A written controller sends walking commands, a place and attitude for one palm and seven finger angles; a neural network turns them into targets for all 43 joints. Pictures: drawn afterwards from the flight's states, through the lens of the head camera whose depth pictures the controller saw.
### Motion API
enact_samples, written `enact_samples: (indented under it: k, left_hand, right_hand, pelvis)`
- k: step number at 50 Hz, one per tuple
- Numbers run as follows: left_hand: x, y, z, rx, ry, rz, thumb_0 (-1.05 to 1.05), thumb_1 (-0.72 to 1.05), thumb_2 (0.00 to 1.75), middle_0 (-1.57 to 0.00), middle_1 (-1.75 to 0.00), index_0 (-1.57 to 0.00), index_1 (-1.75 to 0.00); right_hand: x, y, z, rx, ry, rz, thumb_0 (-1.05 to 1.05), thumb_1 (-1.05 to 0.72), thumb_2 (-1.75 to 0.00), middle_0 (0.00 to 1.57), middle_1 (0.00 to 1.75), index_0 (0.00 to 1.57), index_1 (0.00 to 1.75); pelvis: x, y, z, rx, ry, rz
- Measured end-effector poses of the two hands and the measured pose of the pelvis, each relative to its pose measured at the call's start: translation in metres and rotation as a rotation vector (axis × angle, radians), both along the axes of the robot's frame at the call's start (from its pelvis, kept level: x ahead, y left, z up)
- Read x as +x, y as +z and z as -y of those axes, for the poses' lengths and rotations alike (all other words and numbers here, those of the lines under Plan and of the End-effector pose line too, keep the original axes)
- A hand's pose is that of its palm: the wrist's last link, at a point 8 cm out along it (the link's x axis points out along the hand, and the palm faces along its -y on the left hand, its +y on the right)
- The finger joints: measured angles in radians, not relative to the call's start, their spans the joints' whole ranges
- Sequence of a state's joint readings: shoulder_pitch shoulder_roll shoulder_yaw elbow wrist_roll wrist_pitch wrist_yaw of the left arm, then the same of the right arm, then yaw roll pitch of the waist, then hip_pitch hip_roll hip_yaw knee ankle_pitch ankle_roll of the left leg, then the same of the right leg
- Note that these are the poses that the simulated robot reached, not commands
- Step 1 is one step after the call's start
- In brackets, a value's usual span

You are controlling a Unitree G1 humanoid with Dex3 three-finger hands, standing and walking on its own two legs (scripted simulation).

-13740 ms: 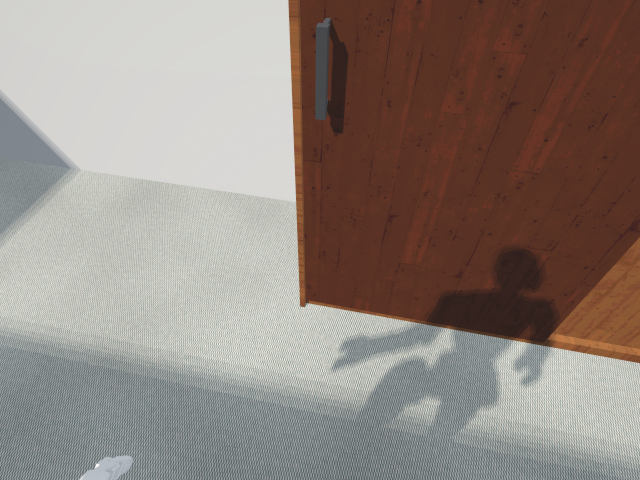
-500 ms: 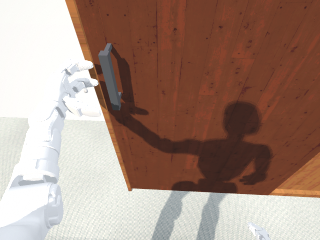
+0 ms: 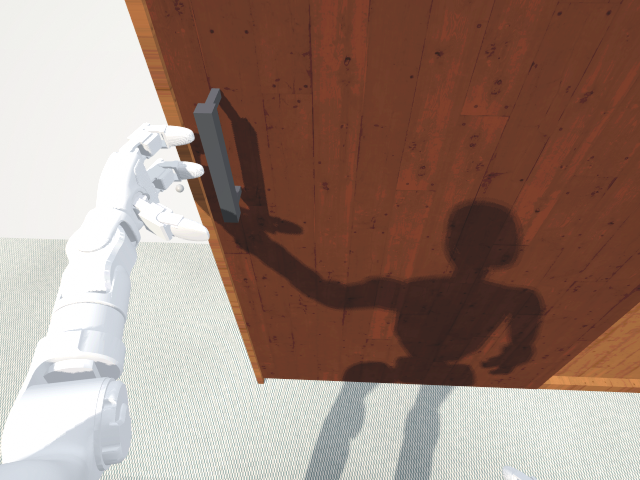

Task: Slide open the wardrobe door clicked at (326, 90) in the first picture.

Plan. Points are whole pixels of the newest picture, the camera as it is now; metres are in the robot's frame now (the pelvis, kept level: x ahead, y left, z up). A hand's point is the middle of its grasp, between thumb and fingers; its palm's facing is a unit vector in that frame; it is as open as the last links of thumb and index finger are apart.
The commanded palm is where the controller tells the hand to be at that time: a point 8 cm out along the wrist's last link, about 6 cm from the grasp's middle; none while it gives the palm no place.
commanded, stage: feel for the door with the fingertips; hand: left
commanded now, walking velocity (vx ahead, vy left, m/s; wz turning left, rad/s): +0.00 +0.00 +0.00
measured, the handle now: (223, 160) +0.48 +0.14 +0.15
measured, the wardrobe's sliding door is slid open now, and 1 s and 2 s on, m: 0.00 0.00 0.00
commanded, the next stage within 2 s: slide the fingers in behind the handle in 0.56 s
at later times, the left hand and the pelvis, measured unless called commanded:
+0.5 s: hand (198, 176) +0.44 +0.17 +0.16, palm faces -0.01 -1.00 -0.03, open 13.9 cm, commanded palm +0.42 +0.21 +0.15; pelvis +0.00 -0.01 +0.00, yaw +0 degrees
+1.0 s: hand (208, 179) +0.44 +0.15 +0.16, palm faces -0.03 -1.00 -0.01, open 14.0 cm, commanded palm +0.41 +0.20 +0.15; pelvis +0.00 +0.00 +0.00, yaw +0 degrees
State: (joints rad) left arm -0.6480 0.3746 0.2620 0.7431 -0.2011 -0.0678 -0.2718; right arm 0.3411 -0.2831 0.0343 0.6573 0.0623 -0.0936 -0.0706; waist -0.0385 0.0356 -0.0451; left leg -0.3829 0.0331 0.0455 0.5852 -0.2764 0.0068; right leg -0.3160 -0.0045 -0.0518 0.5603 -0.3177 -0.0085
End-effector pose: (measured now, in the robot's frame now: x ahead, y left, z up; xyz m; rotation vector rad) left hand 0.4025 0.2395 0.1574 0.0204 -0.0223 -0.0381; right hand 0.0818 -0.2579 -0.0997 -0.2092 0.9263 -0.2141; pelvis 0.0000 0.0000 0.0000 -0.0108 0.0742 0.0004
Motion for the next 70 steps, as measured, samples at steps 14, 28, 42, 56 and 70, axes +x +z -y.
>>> enact_samples:
  k: [14,28,42,56,70]
  left_hand:
    - [0.005,-0.002,0.034,-0.013,0.015,-0.012,-0.01,-0.5,0.3,-0.3,-1.2,-0.3,-1.2]
    - [0.019,0.003,0.019,0.005,0.024,-0.02,-0.01,-0.5,0.3,-0.31,-1.23,-0.32,-1.22]
    - [0.018,0.0,0.023,0.004,0.01,-0.003,-0.01,-0.5,0.3,-0.31,-1.24,-0.32,-1.21]
    - [0.011,0.0,0.037,0.001,0.001,0.018,-0.01,-0.5,0.3,-0.3,-1.21,-0.3,-1.2]
    - [0.005,0.002,0.049,-0.006,0.003,0.012,-0.01,-0.51,0.3,-0.3,-1.21,-0.3,-1.2]
  right_hand:
    - [0.022,0.003,-0.009,0.035,0.023,0.072,0.01,-0.9,-0.9,0.2,0.3,0.21,0.3]
    - [-0.004,-0.007,0.005,0.008,0.008,-0.04,0.01,-0.9,-0.9,0.2,0.3,0.21,0.3]
    - [-0.013,-0.007,0.007,0.007,-0.005,-0.043,0.01,-0.9,-0.9,0.2,0.3,0.2,0.3]
    - [0.002,-0.003,-0.006,0.038,0.005,0.017,0.01,-0.9,-0.9,0.2,0.3,0.21,0.3]
    - [0.02,0.001,-0.008,0.038,0.026,0.053,0.01,-0.9,-0.9,0.2,0.3,0.2,0.3]
  pelvis:
    - [-0.001,0.0,0.003,0.006,-0.006,0.008]
    - [0.0,-0.001,0.008,0.003,0.01,-0.015]
    - [-0.003,-0.002,0.006,0.0,0.008,-0.017]
    - [-0.002,-0.001,0.003,0.003,-0.006,-0.006]
    - [-0.001,0.0,0.004,0.004,-0.002,0.009]
